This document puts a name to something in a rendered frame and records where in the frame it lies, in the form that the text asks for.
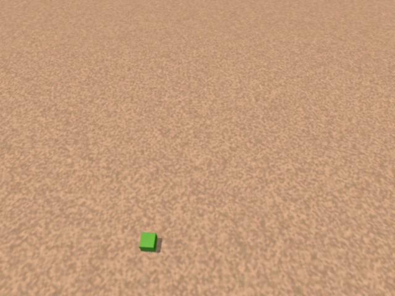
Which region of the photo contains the cube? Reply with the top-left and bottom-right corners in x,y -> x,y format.
139,232 -> 157,252

